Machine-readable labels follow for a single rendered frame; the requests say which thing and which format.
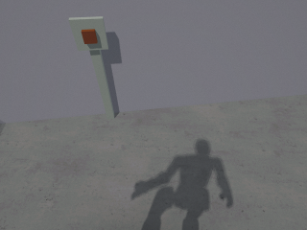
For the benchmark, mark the button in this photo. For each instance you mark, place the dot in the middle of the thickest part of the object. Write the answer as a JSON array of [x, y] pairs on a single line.
[[89, 36]]

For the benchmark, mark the panel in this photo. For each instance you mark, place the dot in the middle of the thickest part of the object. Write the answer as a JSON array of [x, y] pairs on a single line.
[[96, 23]]

